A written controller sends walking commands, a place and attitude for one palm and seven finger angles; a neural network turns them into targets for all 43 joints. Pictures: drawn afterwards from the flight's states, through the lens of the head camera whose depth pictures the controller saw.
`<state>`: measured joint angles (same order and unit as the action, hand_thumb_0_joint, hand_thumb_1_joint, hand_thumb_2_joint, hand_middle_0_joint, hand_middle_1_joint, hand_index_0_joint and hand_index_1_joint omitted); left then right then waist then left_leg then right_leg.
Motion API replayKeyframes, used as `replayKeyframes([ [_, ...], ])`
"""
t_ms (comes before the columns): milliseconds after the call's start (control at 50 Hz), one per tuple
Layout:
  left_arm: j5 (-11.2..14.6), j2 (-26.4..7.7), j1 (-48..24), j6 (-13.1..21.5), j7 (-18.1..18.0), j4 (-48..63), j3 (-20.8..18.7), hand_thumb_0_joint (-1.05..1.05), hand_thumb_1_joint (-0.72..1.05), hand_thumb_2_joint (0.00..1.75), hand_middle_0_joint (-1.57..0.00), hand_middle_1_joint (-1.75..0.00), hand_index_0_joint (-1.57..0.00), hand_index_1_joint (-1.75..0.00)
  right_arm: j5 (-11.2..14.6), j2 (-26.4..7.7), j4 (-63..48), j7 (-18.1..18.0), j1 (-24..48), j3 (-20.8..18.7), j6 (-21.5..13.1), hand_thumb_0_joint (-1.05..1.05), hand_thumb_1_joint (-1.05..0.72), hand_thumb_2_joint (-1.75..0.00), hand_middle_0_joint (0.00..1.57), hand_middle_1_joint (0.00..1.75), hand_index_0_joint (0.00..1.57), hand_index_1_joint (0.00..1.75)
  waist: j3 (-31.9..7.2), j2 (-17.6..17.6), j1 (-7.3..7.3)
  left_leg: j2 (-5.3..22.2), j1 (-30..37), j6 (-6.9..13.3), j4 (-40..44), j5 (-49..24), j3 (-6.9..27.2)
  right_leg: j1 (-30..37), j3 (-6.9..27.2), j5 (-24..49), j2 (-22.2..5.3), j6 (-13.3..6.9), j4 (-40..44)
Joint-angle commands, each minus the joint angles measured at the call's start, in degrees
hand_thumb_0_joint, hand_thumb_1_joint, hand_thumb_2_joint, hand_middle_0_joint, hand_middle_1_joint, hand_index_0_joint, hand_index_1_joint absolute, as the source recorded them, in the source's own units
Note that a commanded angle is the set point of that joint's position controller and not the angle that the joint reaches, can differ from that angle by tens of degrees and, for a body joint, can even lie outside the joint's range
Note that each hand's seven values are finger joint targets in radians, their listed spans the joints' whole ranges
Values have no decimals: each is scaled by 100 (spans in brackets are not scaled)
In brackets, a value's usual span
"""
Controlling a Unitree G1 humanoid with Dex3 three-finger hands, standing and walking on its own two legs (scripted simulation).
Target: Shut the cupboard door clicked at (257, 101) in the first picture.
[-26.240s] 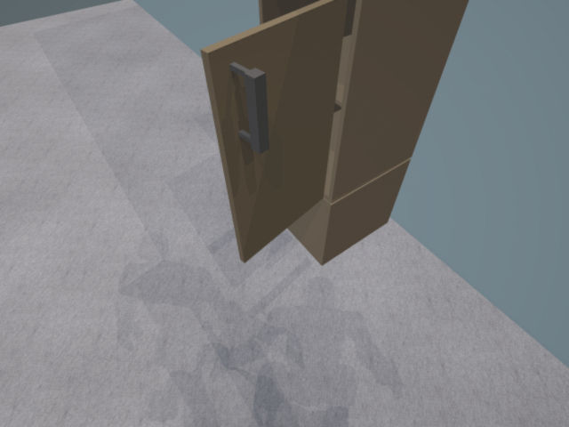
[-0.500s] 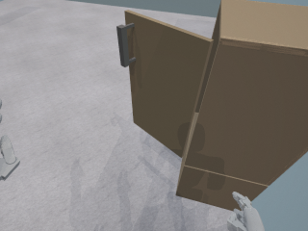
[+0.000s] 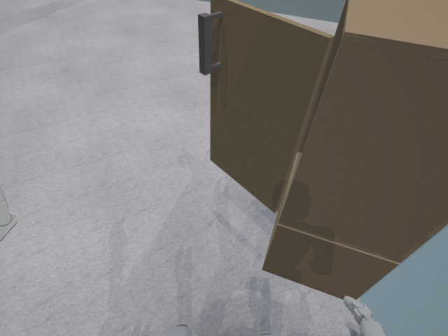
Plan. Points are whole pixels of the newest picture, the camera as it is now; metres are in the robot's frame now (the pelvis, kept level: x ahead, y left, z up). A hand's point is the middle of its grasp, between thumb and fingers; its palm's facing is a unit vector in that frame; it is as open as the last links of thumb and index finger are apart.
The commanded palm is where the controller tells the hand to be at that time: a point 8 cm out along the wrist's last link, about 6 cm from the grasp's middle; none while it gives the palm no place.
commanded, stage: step back with the hand held close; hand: left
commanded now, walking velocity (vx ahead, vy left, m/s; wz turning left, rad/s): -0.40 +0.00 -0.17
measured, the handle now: (211, 43) +0.77 +0.06 +0.18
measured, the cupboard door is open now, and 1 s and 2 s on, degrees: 63 63 63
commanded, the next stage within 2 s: stop stepping back and stand still in 0.38 s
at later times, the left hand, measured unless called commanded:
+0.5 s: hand (7, 271) +0.15 +0.23 +0.20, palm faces +0.31 -0.87 -0.37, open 7.4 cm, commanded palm +0.08 +0.28 +0.21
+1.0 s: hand out of the picture +0.08 +0.25 +0.20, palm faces +0.29 -0.88 -0.38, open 7.4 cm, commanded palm +0.02 +0.29 +0.21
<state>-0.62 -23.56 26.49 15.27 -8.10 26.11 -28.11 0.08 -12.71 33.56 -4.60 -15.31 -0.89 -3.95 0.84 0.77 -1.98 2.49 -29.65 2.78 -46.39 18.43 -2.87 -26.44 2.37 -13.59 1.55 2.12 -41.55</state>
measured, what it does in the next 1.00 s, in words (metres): walks backwards: left foot, then right foot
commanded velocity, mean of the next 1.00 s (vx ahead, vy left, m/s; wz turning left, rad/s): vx -0.08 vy -0.01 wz -0.07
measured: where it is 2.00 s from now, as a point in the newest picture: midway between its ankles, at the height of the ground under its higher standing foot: outside the picture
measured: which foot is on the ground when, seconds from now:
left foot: down 0.00-0.04, up 0.06-0.16, down 0.18-0.52, up 0.54-0.68, down 0.70-1.00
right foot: down 0.00-0.18, up 0.20-0.44, down 0.46-0.78, up 0.80-0.98, down 1.00-1.00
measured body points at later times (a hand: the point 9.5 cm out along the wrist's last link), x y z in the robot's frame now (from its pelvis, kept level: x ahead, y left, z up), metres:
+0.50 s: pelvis -0.10 +0.01 +0.02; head -0.08 +0.03 +0.47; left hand +0.13 +0.28 +0.22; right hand +0.06 -0.22 -0.05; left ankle +0.01 +0.12 -0.70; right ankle -0.16 -0.11 -0.71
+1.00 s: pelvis -0.17 +0.03 +0.04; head -0.19 +0.05 +0.49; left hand +0.05 +0.29 +0.22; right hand -0.09 -0.22 -0.05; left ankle -0.09 +0.12 -0.70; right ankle -0.22 -0.05 -0.70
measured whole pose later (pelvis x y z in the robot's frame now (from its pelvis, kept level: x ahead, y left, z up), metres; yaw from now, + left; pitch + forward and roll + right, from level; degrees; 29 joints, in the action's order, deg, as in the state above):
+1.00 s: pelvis -0.17 +0.03 +0.04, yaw -11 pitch +0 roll +0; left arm 1.2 -21.9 30.5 9.6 -9.8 26.9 -22.5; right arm -1.1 -8.9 37.2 -4.3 -17.8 2.8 -7.5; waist -4.3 -2.6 -1.8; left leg -0.2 -17.2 1.0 -23.8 7.5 -1.6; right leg -9.2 -2.2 -18.6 2.9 -1.1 -25.1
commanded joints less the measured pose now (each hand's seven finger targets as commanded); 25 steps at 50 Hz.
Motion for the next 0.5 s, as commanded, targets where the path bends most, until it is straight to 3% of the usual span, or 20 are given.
replayKeyframes([
  [0,180,-1140,-168,317,-161,1589,-573,0,90,90,-20,-30,-20,-30,-35,-505,-765,82,704,-311,-306,0,-90,-90,20,30,20,30,-392,-948,145,-70,-134,-226,33,1476,397,-226,2468,-1244,-1517,-946,2155],
  [20,196,-1180,-304,252,-212,1718,-462,0,90,90,-20,-30,-20,-30,-41,-417,-648,154,766,-287,-242,0,-90,-90,20,30,20,30,-540,-1342,136,-213,620,-366,-863,1026,230,-773,2718,-1618,-1933,-1158,2718],
  [40,204,-1232,-538,259,-259,1962,-448,0,90,90,-20,-30,-20,-30,-70,-426,-556,194,755,-316,-200,0,-90,-90,20,30,20,30,-737,-1235,95,-234,914,-378,-1303,931,321,-792,2695,-1244,-2100,-1300,2868],
  [80,185,-1298,-527,234,-267,2020,-515,0,90,90,-20,-30,-20,-30,-59,-358,-608,174,676,-251,-160,0,-90,-90,20,30,20,30,-908,-1378,49,-149,1358,-301,-631,750,367,-728,1936,-600,-1817,-1014,2551],
  [100,197,-1286,-444,234,-260,1925,-553,0,90,90,-20,-30,-20,-30,-49,-392,-661,139,656,-250,-150,0,-90,-90,20,30,20,30,-827,-1215,53,-167,1585,-285,175,535,304,-722,1528,-387,-1505,-824,2288],
  [120,225,-1248,-416,252,-256,1913,-541,0,90,90,-20,-30,-20,-30,-23,-447,-645,94,600,-249,-145,0,-90,-90,20,30,20,30,-778,-772,6,-183,1756,-259,1210,274,204,-689,1148,-294,-1194,-594,1846],
  [140,236,-1202,-407,302,-258,1902,-518,0,90,90,-20,-30,-20,-30,-30,-604,-637,11,706,-309,-184,0,-90,-90,20,30,20,30,-569,307,19,245,1461,-68,2140,449,683,-623,829,-246,-708,-401,1014],
  [160,198,-1025,-297,374,-287,1951,-566,0,90,90,-20,-30,-20,-30,-60,-781,-727,-64,777,-323,-260,0,-90,-90,20,30,20,30,-637,1804,79,1385,220,377,3062,388,1757,322,164,-144,12,-96,-648],
  [180,181,-1049,-350,356,-324,1788,-656,0,90,90,-20,-30,-20,-30,-127,-606,-684,-101,786,-345,-367,0,-90,-90,20,30,20,30,-742,2053,65,2092,-231,709,3169,-364,2022,592,49,-960,225,-10,-1953],
  [200,271,-1100,-321,358,-317,1556,-749,0,90,90,-20,-30,-20,-30,-114,-475,-562,-83,673,-388,-449,0,-90,-90,20,30,20,30,-924,1453,106,2075,187,734,3002,-1060,1600,296,188,-1306,200,-55,-2530],
  [220,356,-1018,-129,348,-272,1411,-751,0,90,90,-20,-30,-20,-30,-103,-599,-548,-40,658,-474,-500,0,-90,-90,20,30,20,30,-1179,1335,132,2113,224,761,2769,-1048,1576,367,249,-1363,166,-70,-2682],
  [240,420,-957,-82,292,-230,1503,-657,0,90,90,-20,-30,-20,-30,-83,-607,-549,12,615,-505,-518,0,-90,-90,20,30,20,30,-1187,899,145,1943,636,670,2462,-1806,1382,178,200,-1468,171,-75,-2210],
  [280,445,-599,-27,186,-139,1522,-231,0,90,90,-20,-30,-20,-30,-25,-586,-497,125,635,-454,-519,0,-90,-90,20,30,20,30,-1008,884,184,1725,1381,434,2302,-2875,806,48,-173,-1408,107,-26,-1209],
  [340,365,-484,-419,32,-79,1565,189,0,90,90,-20,-30,-20,-30,-28,-593,-510,198,809,-318,-523,0,-90,-90,20,30,20,30,-790,1218,151,1663,1501,241,2354,-2518,696,526,-392,-894,61,2,248],
  [400,303,-724,-690,-54,-48,1566,142,0,90,90,-20,-30,-20,-30,-61,-642,-505,178,987,-236,-523,0,-90,-90,20,30,20,30,-728,1044,220,1511,1252,81,2374,-1371,675,1180,-450,7,80,16,1454],
  [420,289,-909,-663,-45,-47,1619,-23,0,90,90,-20,-30,-20,-30,-77,-638,-540,164,1025,-233,-500,0,-90,-90,20,30,20,30,-743,785,229,1334,1118,-14,2231,-978,531,1305,-311,525,-46,-27,1746],
  [440,213,-1190,-537,-20,-60,1690,-274,0,90,90,-20,-30,-20,-30,-99,-611,-575,147,980,-246,-444,0,-90,-90,20,30,20,30,-853,486,182,1000,852,-143,1949,-624,318,1489,20,1506,-352,-170,1764],
  [460,316,-1324,-449,20,-66,1694,-406,0,90,90,-20,-30,-20,-30,-67,-455,-649,121,1044,-191,-395,0,-90,-90,20,30,20,30,-965,-77,173,630,817,-346,1551,-247,-2,1334,443,2192,-808,-344,1812],
  [480,364,-1560,-166,58,-112,1669,-604,0,90,90,-20,-30,-20,-30,-19,-350,-757,96,991,-178,-340,0,-90,-90,20,30,20,30,-1240,-529,195,252,950,-490,943,233,-153,1132,1224,2396,-1468,-631,2071],
])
